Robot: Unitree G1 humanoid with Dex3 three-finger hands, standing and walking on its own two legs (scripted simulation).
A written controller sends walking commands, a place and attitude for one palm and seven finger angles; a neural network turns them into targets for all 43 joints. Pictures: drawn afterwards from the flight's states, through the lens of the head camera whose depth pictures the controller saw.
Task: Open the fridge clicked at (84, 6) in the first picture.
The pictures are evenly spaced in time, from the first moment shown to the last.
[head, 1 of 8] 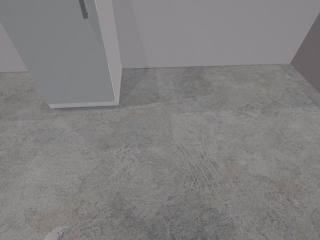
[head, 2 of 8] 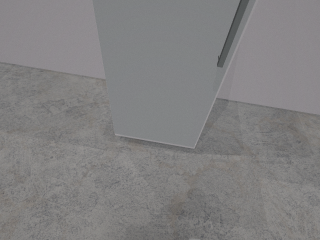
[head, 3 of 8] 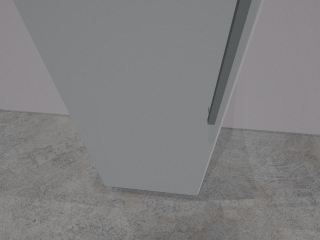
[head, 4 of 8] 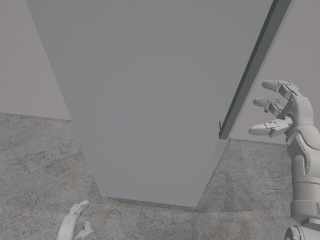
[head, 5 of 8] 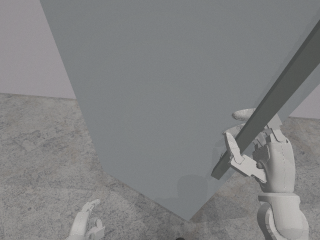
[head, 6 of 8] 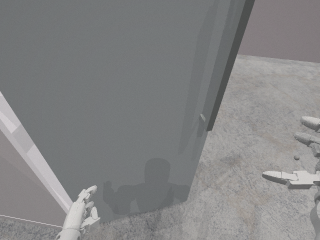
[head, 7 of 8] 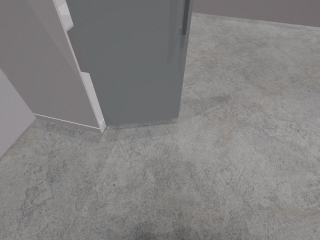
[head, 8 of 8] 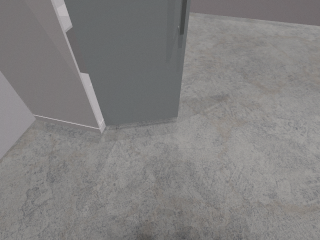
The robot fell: no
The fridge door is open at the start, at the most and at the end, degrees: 0 73 66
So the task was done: yes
